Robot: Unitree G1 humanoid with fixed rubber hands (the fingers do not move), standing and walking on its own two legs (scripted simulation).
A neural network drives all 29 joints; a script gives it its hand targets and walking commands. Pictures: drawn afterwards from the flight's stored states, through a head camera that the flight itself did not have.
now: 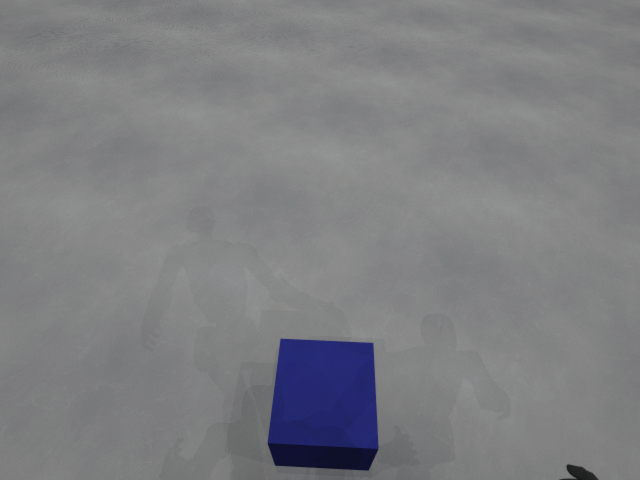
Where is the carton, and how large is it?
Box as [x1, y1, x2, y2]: [268, 339, 378, 470]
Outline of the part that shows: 280,339 268,436 268,445 275,465 368,470 378,448 372,343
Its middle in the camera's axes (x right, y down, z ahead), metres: +0.01 +0.46 +1.09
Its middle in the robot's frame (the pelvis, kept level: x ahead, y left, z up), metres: +0.45 +0.00 -0.65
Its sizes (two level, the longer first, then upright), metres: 0.270 0.262 0.232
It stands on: the floor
